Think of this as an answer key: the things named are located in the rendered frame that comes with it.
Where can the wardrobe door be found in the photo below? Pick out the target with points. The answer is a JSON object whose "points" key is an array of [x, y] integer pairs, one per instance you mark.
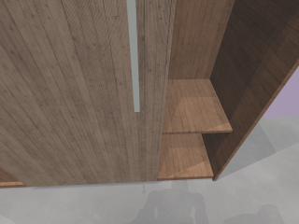
{"points": [[6, 176], [67, 111]]}

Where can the handle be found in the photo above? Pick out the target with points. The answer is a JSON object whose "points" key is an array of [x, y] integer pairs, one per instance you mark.
{"points": [[132, 27]]}

